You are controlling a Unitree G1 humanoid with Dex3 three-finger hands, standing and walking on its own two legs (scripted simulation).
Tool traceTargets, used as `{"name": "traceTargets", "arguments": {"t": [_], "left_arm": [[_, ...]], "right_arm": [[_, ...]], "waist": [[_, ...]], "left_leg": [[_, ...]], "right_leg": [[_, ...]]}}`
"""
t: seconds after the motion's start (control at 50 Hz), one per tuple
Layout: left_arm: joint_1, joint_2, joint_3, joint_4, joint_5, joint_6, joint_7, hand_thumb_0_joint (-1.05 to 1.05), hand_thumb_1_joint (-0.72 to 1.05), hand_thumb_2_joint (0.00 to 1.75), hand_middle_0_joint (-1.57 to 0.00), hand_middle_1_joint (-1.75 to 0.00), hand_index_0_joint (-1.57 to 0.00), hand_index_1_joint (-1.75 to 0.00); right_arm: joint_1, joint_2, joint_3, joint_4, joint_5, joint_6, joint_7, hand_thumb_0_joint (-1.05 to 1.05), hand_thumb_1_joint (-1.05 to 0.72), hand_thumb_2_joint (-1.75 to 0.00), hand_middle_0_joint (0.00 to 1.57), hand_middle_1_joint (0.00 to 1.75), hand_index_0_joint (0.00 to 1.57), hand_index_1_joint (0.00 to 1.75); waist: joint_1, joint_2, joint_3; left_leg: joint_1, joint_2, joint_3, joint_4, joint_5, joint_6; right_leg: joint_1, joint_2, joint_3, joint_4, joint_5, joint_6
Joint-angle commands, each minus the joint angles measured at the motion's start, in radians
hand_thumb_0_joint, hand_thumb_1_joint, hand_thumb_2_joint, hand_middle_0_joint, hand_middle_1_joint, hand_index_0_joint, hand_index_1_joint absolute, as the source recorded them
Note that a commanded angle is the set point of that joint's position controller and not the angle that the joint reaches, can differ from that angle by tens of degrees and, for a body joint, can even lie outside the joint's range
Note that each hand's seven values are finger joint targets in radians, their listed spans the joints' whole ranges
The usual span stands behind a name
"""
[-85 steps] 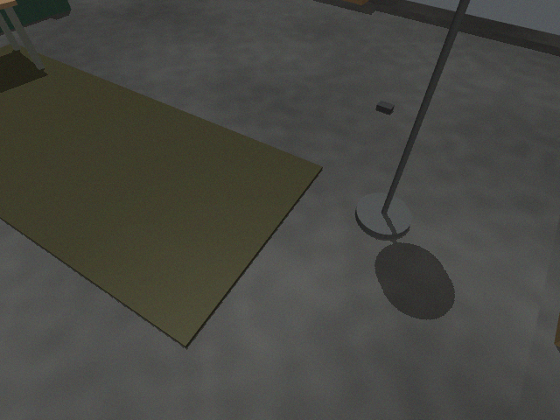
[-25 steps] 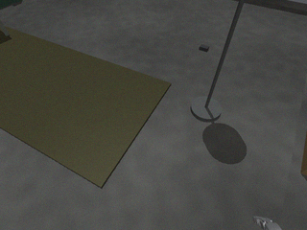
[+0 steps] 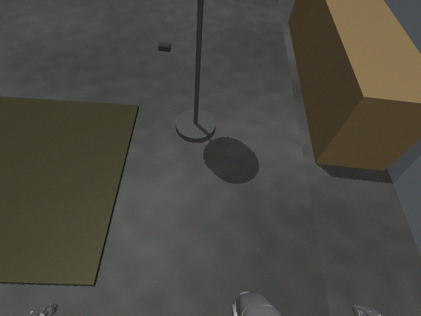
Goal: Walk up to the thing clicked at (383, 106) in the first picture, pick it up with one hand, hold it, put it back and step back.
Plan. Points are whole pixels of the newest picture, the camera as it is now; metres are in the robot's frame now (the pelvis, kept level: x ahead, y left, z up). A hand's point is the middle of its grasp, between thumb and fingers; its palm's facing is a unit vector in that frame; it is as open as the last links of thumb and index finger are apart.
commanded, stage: walk up
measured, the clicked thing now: (164, 46) +2.07 +0.25 -0.76
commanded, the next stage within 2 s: stand in 1.70 s
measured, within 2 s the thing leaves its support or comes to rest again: neither
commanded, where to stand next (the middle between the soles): +0.10 -0.04 m, yaw -27 degrees
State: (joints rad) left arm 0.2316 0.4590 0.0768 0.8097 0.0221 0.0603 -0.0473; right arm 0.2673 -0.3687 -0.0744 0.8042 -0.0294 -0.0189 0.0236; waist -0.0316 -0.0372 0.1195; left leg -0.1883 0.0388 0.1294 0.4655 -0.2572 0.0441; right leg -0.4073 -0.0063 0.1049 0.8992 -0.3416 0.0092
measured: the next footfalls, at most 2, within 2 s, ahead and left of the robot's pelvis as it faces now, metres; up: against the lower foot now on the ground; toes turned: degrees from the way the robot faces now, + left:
right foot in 0.18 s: +0.03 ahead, -0.14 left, +0.00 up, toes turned -7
left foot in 0.56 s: +0.15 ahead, +0.05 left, +0.00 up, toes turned -15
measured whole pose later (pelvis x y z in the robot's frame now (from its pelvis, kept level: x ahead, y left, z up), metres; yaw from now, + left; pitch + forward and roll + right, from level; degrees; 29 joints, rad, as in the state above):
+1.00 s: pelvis +0.04 -0.04 -0.03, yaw -24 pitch -3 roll -2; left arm 0.29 0.40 0.05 0.88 0.03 -0.01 0.01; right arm 0.20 -0.42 -0.05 0.78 -0.02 0.03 0.03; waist -0.01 0.06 0.13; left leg -0.35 0.12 0.09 0.77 -0.35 0.02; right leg -0.26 0.04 -0.01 0.67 -0.35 -0.01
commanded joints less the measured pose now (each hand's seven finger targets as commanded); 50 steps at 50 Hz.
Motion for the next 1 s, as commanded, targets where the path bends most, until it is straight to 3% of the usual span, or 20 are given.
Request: {"name": "traceTargets", "arguments": {"t": [0.0,0.12,0.14,0.18,0.2,0.22,0.28,0.46,0.52,0.54,0.56,0.58,0.6,0.66,0.72,0.82,0.9,0.94,0.96,0.98], "left_arm": [[-0.060,0.119,0.033,-0.124,0.001,-0.046,-0.001,0.00,0.90,0.90,-0.20,-0.30,-0.20,-0.30],[0.061,0.094,0.036,-0.074,0.006,-0.069,0.011,0.00,0.90,0.90,-0.20,-0.30,-0.20,-0.30],[0.116,0.130,0.050,-0.056,0.011,-0.080,0.019,0.00,0.90,0.90,-0.20,-0.30,-0.20,-0.30],[0.125,0.258,0.087,-0.081,0.019,-0.099,0.037,0.00,0.90,0.90,-0.20,-0.30,-0.20,-0.30],[0.101,0.251,0.084,-0.098,0.006,-0.088,0.035,0.00,0.90,0.90,-0.20,-0.30,-0.20,-0.30],[0.079,0.249,0.084,-0.102,-0.003,-0.078,0.036,0.00,0.90,0.90,-0.20,-0.30,-0.20,-0.30],[0.018,0.174,0.058,-0.115,-0.014,-0.080,0.047,0.00,0.90,0.90,-0.20,-0.30,-0.20,-0.30],[0.030,0.176,0.051,-0.156,-0.001,-0.068,0.047,0.00,0.90,0.90,-0.20,-0.30,-0.20,-0.30],[-0.003,0.159,0.041,-0.171,-0.019,-0.058,0.054,0.00,0.90,0.90,-0.20,-0.30,-0.20,-0.30],[0.002,0.110,0.024,-0.179,-0.029,-0.060,0.059,0.00,0.90,0.90,-0.20,-0.30,-0.20,-0.30],[0.038,0.053,0.009,-0.171,-0.038,-0.061,0.060,0.00,0.90,0.90,-0.20,-0.30,-0.20,-0.30],[0.107,0.103,0.017,-0.135,-0.026,-0.050,0.073,0.00,0.90,0.90,-0.20,-0.30,-0.20,-0.30],[0.118,0.147,0.021,-0.107,-0.021,-0.048,0.083,0.00,0.90,0.90,-0.20,-0.30,-0.20,-0.30],[0.082,0.168,0.039,-0.073,-0.014,-0.054,0.065,0.00,0.90,0.90,-0.20,-0.30,-0.20,-0.30],[0.111,0.132,0.025,-0.050,-0.023,-0.058,0.049,0.00,0.90,0.90,-0.20,-0.30,-0.20,-0.30],[0.077,0.130,0.017,-0.042,-0.014,-0.079,0.053,0.00,0.90,0.90,-0.20,-0.30,-0.20,-0.30],[0.161,0.124,0.023,0.013,-0.003,-0.095,0.068,0.00,0.90,0.90,-0.20,-0.30,-0.20,-0.30],[0.151,0.158,0.035,0.016,0.009,-0.110,0.076,0.00,0.90,0.90,-0.20,-0.30,-0.20,-0.30],[0.104,0.209,0.042,-0.009,0.022,-0.123,0.080,0.00,0.90,0.90,-0.20,-0.30,-0.20,-0.30],[0.040,0.240,0.038,-0.023,0.015,-0.125,0.081,0.00,0.90,0.90,-0.20,-0.30,-0.20,-0.30]], "right_arm": [[0.038,-0.297,-0.090,-0.105,-0.004,-0.027,-0.010,0.00,-0.90,-0.90,0.20,0.30,0.20,0.30],[0.010,-0.299,-0.080,-0.125,0.013,-0.009,-0.006,0.00,-0.90,-0.90,0.20,0.30,0.20,0.30],[0.010,-0.268,-0.067,-0.133,0.020,-0.004,-0.004,0.00,-0.90,-0.90,0.20,0.30,0.20,0.30],[0.032,-0.143,-0.017,-0.158,0.030,0.003,-0.003,0.00,-0.90,-0.90,0.20,0.30,0.20,0.30],[0.003,-0.240,-0.039,-0.145,0.020,0.008,-0.015,0.00,-0.90,-0.90,0.20,0.30,0.20,0.30],[0.006,-0.259,-0.047,-0.134,0.019,0.005,-0.021,0.00,-0.90,-0.90,0.20,0.30,0.20,0.30],[0.036,-0.250,-0.038,-0.078,0.021,0.005,-0.011,0.00,-0.90,-0.90,0.20,0.30,0.20,0.30],[0.011,-0.213,-0.038,-0.071,0.011,-0.014,-0.035,0.00,-0.90,-0.90,0.20,0.30,0.20,0.30],[0.088,-0.204,-0.045,-0.049,0.005,-0.028,-0.044,0.00,-0.90,-0.90,0.20,0.30,0.20,0.30],[0.115,-0.233,-0.052,-0.050,-0.008,-0.036,-0.046,0.00,-0.90,-0.90,0.20,0.30,0.20,0.30],[0.084,-0.318,-0.072,-0.062,-0.013,-0.041,-0.048,0.00,-0.90,-0.90,0.20,0.30,0.20,0.30],[0.028,-0.326,-0.072,-0.086,0.001,-0.037,-0.045,0.00,-0.90,-0.90,0.20,0.30,0.20,0.30],[-0.008,-0.343,-0.075,-0.086,0.011,-0.037,-0.041,0.00,-0.90,-0.90,0.20,0.30,0.20,0.30],[-0.043,-0.261,-0.053,-0.105,0.001,-0.033,-0.040,0.00,-0.90,-0.90,0.20,0.30,0.20,0.30],[-0.037,-0.265,-0.047,-0.088,0.007,-0.029,-0.033,0.00,-0.90,-0.90,0.20,0.30,0.20,0.30],[-0.019,-0.278,-0.051,-0.107,-0.003,-0.001,-0.017,0.00,-0.90,-0.90,0.20,0.30,0.20,0.30],[-0.087,-0.269,-0.046,-0.126,0.005,0.029,-0.007,0.00,-0.90,-0.90,0.20,0.30,0.20,0.30],[-0.080,-0.195,-0.021,-0.120,0.021,0.035,-0.008,0.00,-0.90,-0.90,0.20,0.30,0.20,0.30],[-0.075,-0.140,-0.001,-0.129,0.032,0.034,-0.006,0.00,-0.90,-0.90,0.20,0.30,0.20,0.30],[-0.108,-0.170,-0.007,-0.117,0.032,0.044,-0.015,0.00,-0.90,-0.90,0.20,0.30,0.20,0.30]], "waist": [[-0.053,0.203,-0.090],[0.015,0.180,-0.157],[0.047,0.098,-0.194],[0.060,-0.271,-0.176],[0.089,-0.149,-0.127],[0.080,-0.150,-0.103],[0.033,-0.130,-0.054],[0.045,-0.120,-0.065],[-0.016,-0.047,-0.118],[-0.032,0.048,-0.148],[-0.013,0.285,-0.160],[0.029,0.217,-0.167],[0.023,0.242,-0.153],[0.027,0.163,-0.062],[0.021,0.221,-0.075],[-0.018,0.266,-0.129],[0.038,0.198,-0.149],[0.053,0.040,-0.144],[0.033,-0.144,-0.117],[0.032,-0.112,-0.056]], "left_leg": [[0.159,0.265,-0.221,-0.145,0.187,0.102],[0.086,0.259,-0.101,0.068,0.334,0.113],[0.024,0.210,-0.049,0.201,0.294,0.071],[-0.448,-0.012,-0.019,0.537,-0.300,-0.047],[-0.443,0.019,-0.098,0.580,-0.344,-0.056],[-0.412,0.035,-0.126,0.589,-0.353,-0.057],[-0.368,0.034,-0.129,0.532,-0.186,-0.059],[-0.145,-0.019,-0.107,0.332,-0.093,-0.033],[0.054,-0.039,-0.116,0.081,0.052,-0.007],[0.098,0.053,-0.246,-0.044,0.076,0.014],[0.173,0.274,-0.523,-0.119,0.203,0.074],[0.120,0.383,-0.609,-0.127,0.164,0.151],[0.047,0.441,-0.674,-0.139,0.091,0.230],[-0.010,0.253,-0.375,-0.126,0.146,0.144],[-0.006,0.190,-0.243,-0.113,0.116,0.131],[0.042,0.211,-0.214,-0.061,0.079,0.174],[-0.089,0.224,-0.196,0.091,0.155,0.154],[-0.180,0.161,-0.147,0.259,0.066,0.065],[-0.292,0.065,-0.090,0.388,-0.096,-0.010],[-0.278,0.018,-0.151,0.453,-0.314,-0.029]], "right_leg": [[-0.078,-0.016,-0.084,-0.128,-0.077,-0.004],[0.178,0.019,-0.152,-0.429,0.025,-0.059],[0.319,0.018,-0.116,-0.535,0.084,-0.083],[0.567,-0.274,0.435,-0.595,0.174,-0.205],[0.468,-0.331,0.466,-0.564,0.191,-0.307],[0.381,-0.325,0.426,-0.566,0.173,-0.323],[0.318,-0.144,0.193,-0.563,0.191,-0.204],[0.098,-0.132,0.197,-0.425,0.504,-0.219],[0.030,-0.107,0.206,-0.270,0.470,-0.169],[0.017,-0.051,0.174,-0.168,0.341,-0.109],[-0.106,0.121,0.061,0.027,0.019,-0.041],[-0.102,0.121,0.031,0.154,-0.237,-0.028],[-0.074,0.071,0.049,0.216,-0.282,-0.027],[-0.093,0.048,0.057,0.234,-0.171,-0.029],[-0.055,0.050,-0.008,0.137,-0.085,-0.015],[0.000,0.014,-0.105,-0.091,-0.092,0.007],[0.203,0.041,-0.157,-0.313,0.031,-0.022],[0.272,-0.011,-0.002,-0.461,0.082,-0.058],[0.250,-0.220,0.344,-0.544,0.148,-0.133],[0.121,-0.326,0.425,-0.559,0.173,-0.247]]}}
